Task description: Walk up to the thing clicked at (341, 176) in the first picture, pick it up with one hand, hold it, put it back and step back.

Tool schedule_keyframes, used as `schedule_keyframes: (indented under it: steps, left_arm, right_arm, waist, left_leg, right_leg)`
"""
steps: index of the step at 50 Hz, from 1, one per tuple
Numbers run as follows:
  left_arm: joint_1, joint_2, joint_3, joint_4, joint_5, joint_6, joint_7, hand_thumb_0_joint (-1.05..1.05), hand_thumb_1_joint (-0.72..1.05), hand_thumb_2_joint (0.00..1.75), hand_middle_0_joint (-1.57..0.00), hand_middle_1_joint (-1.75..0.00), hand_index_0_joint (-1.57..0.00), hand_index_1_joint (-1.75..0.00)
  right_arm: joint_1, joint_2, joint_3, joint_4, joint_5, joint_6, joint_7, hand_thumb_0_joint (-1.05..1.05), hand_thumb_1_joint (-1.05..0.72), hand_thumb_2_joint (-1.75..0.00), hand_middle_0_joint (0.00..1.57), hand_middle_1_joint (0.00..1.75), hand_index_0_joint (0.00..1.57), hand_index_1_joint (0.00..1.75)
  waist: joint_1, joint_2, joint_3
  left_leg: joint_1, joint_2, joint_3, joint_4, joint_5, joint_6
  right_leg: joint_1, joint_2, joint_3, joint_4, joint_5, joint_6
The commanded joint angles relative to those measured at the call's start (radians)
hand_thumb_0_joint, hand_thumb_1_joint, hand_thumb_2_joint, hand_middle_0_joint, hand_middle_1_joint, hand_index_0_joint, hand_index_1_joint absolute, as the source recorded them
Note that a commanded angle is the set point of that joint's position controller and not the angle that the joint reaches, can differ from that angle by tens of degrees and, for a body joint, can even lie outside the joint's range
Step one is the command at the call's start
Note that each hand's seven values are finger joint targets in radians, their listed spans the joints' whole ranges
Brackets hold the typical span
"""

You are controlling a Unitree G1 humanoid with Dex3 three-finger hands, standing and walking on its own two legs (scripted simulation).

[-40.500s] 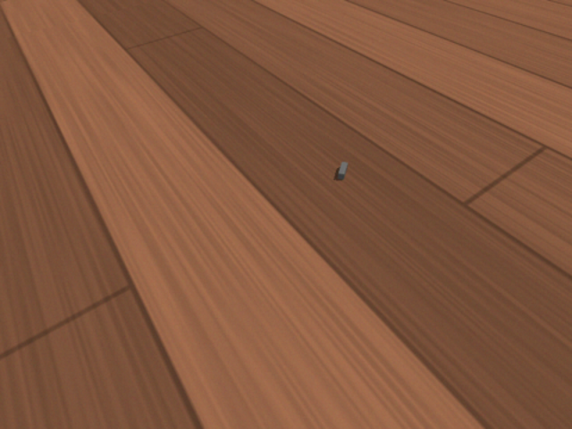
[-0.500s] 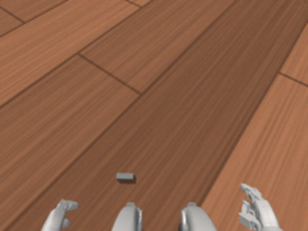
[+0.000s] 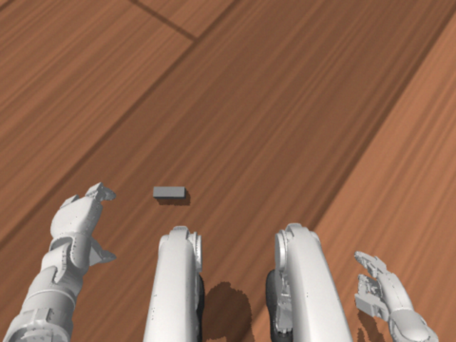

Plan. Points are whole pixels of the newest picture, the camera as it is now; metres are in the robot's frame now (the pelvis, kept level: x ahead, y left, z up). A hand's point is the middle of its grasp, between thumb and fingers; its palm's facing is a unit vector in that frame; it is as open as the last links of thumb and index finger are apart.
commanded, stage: rise first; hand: left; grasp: from above
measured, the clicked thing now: (170, 192) +0.45 +0.20 -0.45
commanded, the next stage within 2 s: approach in 1.68 s
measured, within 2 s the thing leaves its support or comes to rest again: neither
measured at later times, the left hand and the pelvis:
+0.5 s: hand (122, 208) +0.37 +0.28 -0.26, palm faces -0.48 -0.08 -0.87, open 12.9 cm; pelvis -0.02 +0.01 -0.09, yaw -3 degrees
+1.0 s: hand (135, 199) +0.40 +0.27 -0.31, palm faces -0.46 -0.02 -0.89, open 12.5 cm; pelvis -0.01 +0.01 -0.13, yaw -3 degrees
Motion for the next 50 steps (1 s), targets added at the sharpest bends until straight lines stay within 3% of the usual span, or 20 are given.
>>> schedule_keyframes:
  steps: [1, 2, 6, 9, 10, 14, 20, 26, 30, 35, 37, 39, 46, 47, 50]
  left_arm:
    - [-0.241, 0.300, 0.078, -0.066, 0.062, -0.061, 0.054, 0.00, -0.26, 0.80, -0.29, -0.82, -0.30, -0.81]
    - [-0.270, 0.290, 0.059, -0.058, 0.075, -0.068, 0.056, 0.00, -0.26, 0.80, -0.29, -0.82, -0.30, -0.82]
    - [-0.365, 0.358, 0.074, 0.013, 0.133, -0.085, 0.091, 0.00, -0.26, 0.80, -0.28, -0.82, -0.29, -0.81]
    - [-0.391, 0.367, 0.068, 0.076, 0.174, -0.088, 0.118, 0.00, -0.29, 0.83, -0.27, -0.83, -0.27, -0.82]
    - [-0.422, 0.351, 0.044, 0.078, 0.186, -0.089, 0.123, 0.00, -0.30, 0.84, -0.26, -0.83, -0.26, -0.82]
    - [-0.469, 0.366, 0.039, 0.134, 0.243, -0.087, 0.157, 0.00, -0.32, 0.85, -0.25, -0.81, -0.25, -0.81]
    - [-0.554, 0.350, 0.005, 0.203, 0.316, -0.092, 0.204, 0.00, -0.31, 0.84, -0.29, -0.74, -0.28, -0.75]
    - [-0.608, 0.348, -0.006, 0.282, 0.365, -0.096, 0.239, 0.00, -0.27, 0.80, -0.32, -0.70, -0.32, -0.71]
    - [-0.622, 0.373, 0.007, 0.299, 0.389, -0.102, 0.260, 0.00, -0.26, 0.79, -0.33, -0.70, -0.33, -0.71]
    - [-0.656, 0.388, 0.017, 0.328, 0.418, -0.114, 0.291, 0.00, -0.25, 0.77, -0.33, -0.71, -0.33, -0.71]
    - [-0.658, 0.394, 0.023, 0.350, 0.427, -0.115, 0.303, 0.00, -0.24, 0.77, -0.33, -0.71, -0.34, -0.71]
    - [-0.688, 0.395, 0.030, 0.353, 0.434, -0.116, 0.317, 0.00, -0.25, 0.78, -0.32, -0.73, -0.32, -0.73]
    - [-0.690, 0.373, 0.027, 0.399, 0.429, -0.087, 0.340, 0.00, -0.25, 0.77, -0.31, -0.74, -0.32, -0.73]
    - [-0.698, 0.361, 0.009, 0.396, 0.428, -0.087, 0.336, 0.00, -0.25, 0.78, -0.31, -0.74, -0.32, -0.74]
    - [-0.687, 0.384, 0.022, 0.404, 0.421, -0.082, 0.329, 0.00, -0.25, 0.77, -0.32, -0.75, -0.33, -0.74]
  right_arm:
    - [0.135, -0.171, -0.074, -0.058, -0.012, -0.027, -0.006, 0.00, -0.88, -0.90, 0.20, 0.30, 0.20, 0.30]
    - [0.140, -0.170, -0.074, -0.055, -0.016, -0.024, -0.005, 0.00, -0.88, -0.90, 0.20, 0.30, 0.20, 0.30]
    - [0.150, -0.179, -0.068, -0.036, -0.028, -0.004, -0.006, 0.00, -0.88, -0.90, 0.20, 0.30, 0.20, 0.30]
    - [0.145, -0.175, -0.060, -0.028, -0.034, 0.017, -0.004, 0.00, -0.88, -0.90, 0.20, 0.30, 0.20, 0.30]
    - [0.143, -0.177, -0.058, -0.025, -0.038, 0.022, -0.002, 0.00, -0.88, -0.90, 0.20, 0.30, 0.20, 0.30]
    - [0.160, -0.192, -0.049, -0.002, -0.045, 0.035, 0.004, 0.00, -0.89, -0.90, 0.20, 0.30, 0.20, 0.30]
    - [0.180, -0.197, -0.035, 0.036, -0.058, 0.044, 0.017, 0.00, -0.90, -0.90, 0.20, 0.30, 0.20, 0.30]
    - [0.204, -0.204, -0.035, 0.058, -0.079, 0.047, 0.033, 0.00, -0.90, -0.90, 0.20, 0.30, 0.20, 0.30]
    - [0.206, -0.204, -0.033, 0.062, -0.090, 0.050, 0.041, 0.00, -0.90, -0.90, 0.20, 0.30, 0.20, 0.30]
    - [0.208, -0.194, -0.028, 0.063, -0.104, 0.053, 0.048, 0.00, -0.90, -0.90, 0.20, 0.30, 0.20, 0.30]
    - [0.205, -0.192, -0.026, 0.072, -0.109, 0.052, 0.049, 0.00, -0.90, -0.90, 0.20, 0.30, 0.20, 0.30]
    - [0.210, -0.194, -0.023, 0.074, -0.117, 0.052, 0.051, 0.00, -0.90, -0.90, 0.20, 0.30, 0.20, 0.30]
    - [0.214, -0.189, -0.020, 0.089, -0.130, 0.047, 0.056, 0.00, -0.90, -0.90, 0.20, 0.30, 0.20, 0.30]
    - [0.216, -0.188, -0.020, 0.091, -0.130, 0.046, 0.057, 0.00, -0.90, -0.90, 0.20, 0.30, 0.20, 0.30]
    - [0.220, -0.192, -0.022, 0.091, -0.132, 0.045, 0.060, 0.00, -0.90, -0.90, 0.20, 0.30, 0.20, 0.30]
  waist:
    - [-0.011, 0.019, -0.640]
    - [-0.019, 0.032, -0.646]
    - [-0.029, 0.045, -0.609]
    - [-0.038, 0.042, -0.569]
    - [-0.053, 0.058, -0.560]
    - [-0.065, 0.105, -0.537]
    - [-0.082, 0.207, -0.558]
    - [-0.114, 0.186, -0.550]
    - [-0.110, 0.190, -0.569]
    - [-0.128, 0.135, -0.570]
    - [-0.120, 0.144, -0.575]
    - [-0.135, 0.160, -0.587]
    - [-0.145, 0.182, -0.581]
    - [-0.149, 0.176, -0.586]
    - [-0.150, 0.165, -0.565]
  left_leg:
    - [0.311, -0.032, 0.060, -0.129, 0.168, 0.046]
    - [0.304, -0.032, 0.062, -0.119, 0.158, 0.045]
    - [0.227, -0.035, 0.059, -0.083, 0.059, 0.049]
    - [0.186, -0.039, 0.053, -0.071, 0.001, 0.052]
    - [0.174, -0.040, 0.052, -0.067, -0.012, 0.054]
    - [0.196, -0.037, 0.022, -0.064, -0.029, 0.050]
    - [0.247, -0.032, 0.001, -0.025, 0.079, 0.033]
    - [0.206, -0.031, 0.007, 0.030, 0.118, 0.039]
    - [0.190, -0.035, 0.020, 0.060, 0.125, 0.044]
    - [0.109, -0.040, 0.046, 0.111, 0.117, 0.058]
    - [0.116, -0.039, 0.044, 0.119, 0.113, 0.057]
    - [0.114, -0.039, 0.044, 0.131, 0.120, 0.057]
    - [0.120, -0.035, 0.043, 0.154, 0.151, 0.056]
    - [0.112, -0.036, 0.042, 0.159, 0.156, 0.056]
    - [0.080, -0.037, 0.046, 0.165, 0.144, 0.061]
  right_leg:
    - [0.314, 0.025, -0.006, -0.219, 0.165, -0.022]
    - [0.307, 0.025, -0.010, -0.208, 0.156, -0.022]
    - [0.226, 0.032, -0.020, -0.172, 0.037, -0.025]
    - [0.164, 0.036, -0.033, -0.145, -0.030, -0.031]
    - [0.146, 0.036, -0.035, -0.137, -0.039, -0.031]
    - [0.050, 0.034, -0.068, -0.074, -0.015, -0.037]
    - [-0.050, 0.028, -0.091, 0.024, 0.094, -0.046]
    - [-0.067, 0.025, -0.092, 0.055, 0.134, -0.040]
    - [-0.057, 0.028, -0.090, 0.072, 0.136, -0.038]
    - [-0.023, 0.035, -0.080, 0.069, 0.134, -0.033]
    - [-0.039, 0.036, -0.082, 0.084, 0.126, -0.035]
    - [-0.045, 0.035, -0.085, 0.098, 0.134, -0.033]
    - [-0.067, 0.036, -0.089, 0.124, 0.169, -0.032]
    - [-0.058, 0.039, -0.090, 0.124, 0.179, -0.033]
    - [-0.044, 0.037, -0.087, 0.122, 0.173, -0.033]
